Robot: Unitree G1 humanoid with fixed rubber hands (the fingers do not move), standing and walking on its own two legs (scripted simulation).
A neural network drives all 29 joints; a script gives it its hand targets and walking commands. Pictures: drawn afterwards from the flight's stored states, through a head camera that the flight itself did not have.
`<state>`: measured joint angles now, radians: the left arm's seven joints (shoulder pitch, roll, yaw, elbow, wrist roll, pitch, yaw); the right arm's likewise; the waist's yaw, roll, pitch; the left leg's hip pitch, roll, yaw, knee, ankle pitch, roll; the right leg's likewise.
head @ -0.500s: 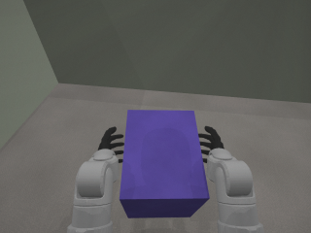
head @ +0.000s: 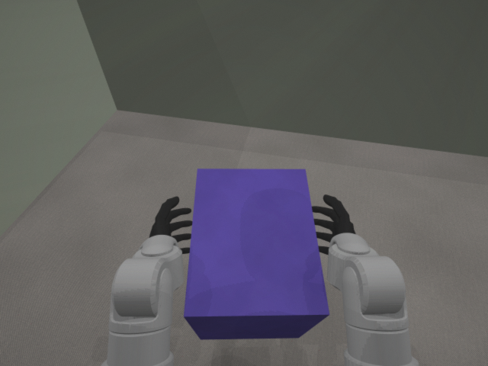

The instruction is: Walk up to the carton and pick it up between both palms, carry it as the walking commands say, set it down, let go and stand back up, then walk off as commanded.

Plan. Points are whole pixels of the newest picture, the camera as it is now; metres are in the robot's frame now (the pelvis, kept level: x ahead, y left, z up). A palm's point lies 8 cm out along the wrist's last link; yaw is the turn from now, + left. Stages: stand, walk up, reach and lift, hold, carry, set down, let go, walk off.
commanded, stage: carry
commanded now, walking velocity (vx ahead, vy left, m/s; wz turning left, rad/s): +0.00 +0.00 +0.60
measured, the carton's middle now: (250, 258) +0.30 +0.00 +0.02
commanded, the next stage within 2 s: none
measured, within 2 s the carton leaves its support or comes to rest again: neither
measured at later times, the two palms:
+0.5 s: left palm (103, 281) +0.22 +0.20 +0.10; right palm (287, 238) +0.29 -0.05 +0.10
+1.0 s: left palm out of the picture +0.12 +0.26 +0.11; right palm (217, 248) +0.26 +0.05 +0.11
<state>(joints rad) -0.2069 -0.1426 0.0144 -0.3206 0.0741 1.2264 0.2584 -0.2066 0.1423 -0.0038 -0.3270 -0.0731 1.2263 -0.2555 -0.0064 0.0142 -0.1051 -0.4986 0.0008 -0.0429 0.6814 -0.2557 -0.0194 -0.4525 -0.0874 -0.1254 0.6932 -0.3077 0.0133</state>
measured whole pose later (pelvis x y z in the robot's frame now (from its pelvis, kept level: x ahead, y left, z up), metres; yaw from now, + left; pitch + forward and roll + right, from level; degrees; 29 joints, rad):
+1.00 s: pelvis -0.05 +0.00 +0.01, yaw +34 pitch +4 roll +2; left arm -0.24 -0.15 0.03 -0.33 0.07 1.20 0.26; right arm -0.29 0.16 -0.03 -0.32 -0.09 1.23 -0.28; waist -0.01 -0.01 -0.07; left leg -0.40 0.02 0.16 0.63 -0.31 -0.02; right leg -0.35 -0.24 -0.33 0.70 -0.39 0.02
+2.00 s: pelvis -0.18 -0.04 +0.01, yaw +69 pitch +4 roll +0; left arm -0.28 -0.16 0.05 -0.27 0.07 1.19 0.29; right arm -0.32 0.17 -0.06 -0.23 -0.12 1.17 -0.25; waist 0.03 -0.03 0.01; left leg -0.43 -0.04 0.06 0.57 -0.21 0.07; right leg -0.58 -0.12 -0.08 1.11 -0.50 0.13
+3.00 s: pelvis -0.26 -0.19 +0.01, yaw +102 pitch +5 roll +0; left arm -0.33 -0.17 0.07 -0.25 0.09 1.16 0.29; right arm -0.36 0.18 -0.07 -0.24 -0.13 1.15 -0.26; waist 0.00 0.03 -0.03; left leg -0.49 -0.09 -0.03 0.49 -0.08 0.07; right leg -0.43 -0.05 -0.08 0.77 -0.49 0.10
